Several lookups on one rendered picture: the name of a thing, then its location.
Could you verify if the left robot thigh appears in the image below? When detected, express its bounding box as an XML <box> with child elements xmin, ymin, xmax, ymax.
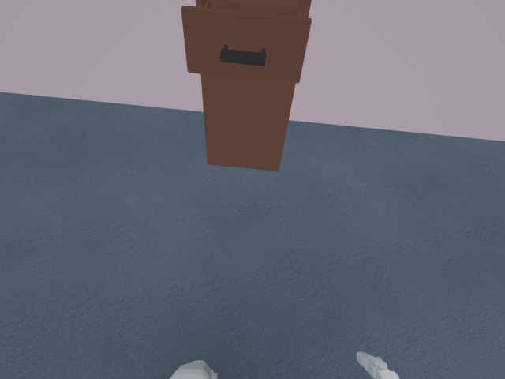
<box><xmin>170</xmin><ymin>362</ymin><xmax>218</xmax><ymax>379</ymax></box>

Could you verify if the handle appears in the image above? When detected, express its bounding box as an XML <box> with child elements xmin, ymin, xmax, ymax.
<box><xmin>220</xmin><ymin>45</ymin><xmax>266</xmax><ymax>66</ymax></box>

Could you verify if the cabinet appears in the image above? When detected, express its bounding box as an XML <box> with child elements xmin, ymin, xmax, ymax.
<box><xmin>196</xmin><ymin>0</ymin><xmax>312</xmax><ymax>171</ymax></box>

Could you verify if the right robot hand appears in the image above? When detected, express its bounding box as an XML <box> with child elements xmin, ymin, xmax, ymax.
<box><xmin>356</xmin><ymin>351</ymin><xmax>399</xmax><ymax>379</ymax></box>

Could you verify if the drawer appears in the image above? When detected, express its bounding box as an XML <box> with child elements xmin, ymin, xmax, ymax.
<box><xmin>181</xmin><ymin>0</ymin><xmax>312</xmax><ymax>84</ymax></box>

